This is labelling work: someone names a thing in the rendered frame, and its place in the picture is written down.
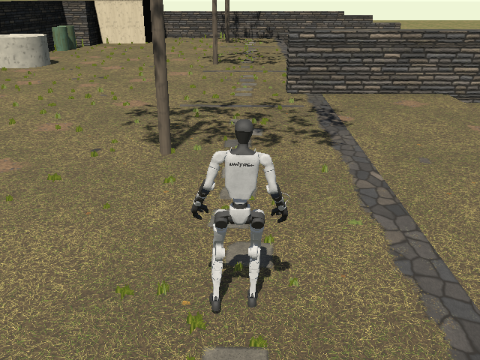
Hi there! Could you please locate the humanoid robot torso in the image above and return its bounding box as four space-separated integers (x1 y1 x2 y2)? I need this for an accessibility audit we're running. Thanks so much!
224 147 260 225

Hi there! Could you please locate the right robot hand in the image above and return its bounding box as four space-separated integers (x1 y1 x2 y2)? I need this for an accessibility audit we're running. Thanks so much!
271 207 288 223

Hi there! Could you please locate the robot right forearm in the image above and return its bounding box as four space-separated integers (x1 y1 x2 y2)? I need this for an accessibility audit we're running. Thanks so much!
271 183 287 211

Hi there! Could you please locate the robot right upper arm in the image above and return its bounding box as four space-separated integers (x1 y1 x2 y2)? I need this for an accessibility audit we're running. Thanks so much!
258 152 278 194

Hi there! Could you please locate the robot left forearm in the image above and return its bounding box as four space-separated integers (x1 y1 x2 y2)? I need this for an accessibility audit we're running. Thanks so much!
193 179 210 206

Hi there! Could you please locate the robot left upper arm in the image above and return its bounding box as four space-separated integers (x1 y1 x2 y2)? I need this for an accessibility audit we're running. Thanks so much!
203 151 227 191

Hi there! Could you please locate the left robot hand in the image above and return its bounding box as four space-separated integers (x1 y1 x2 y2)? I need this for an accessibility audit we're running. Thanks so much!
191 204 209 220

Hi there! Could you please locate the left robot foot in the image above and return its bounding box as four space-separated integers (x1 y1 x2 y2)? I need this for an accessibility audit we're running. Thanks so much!
209 292 221 311

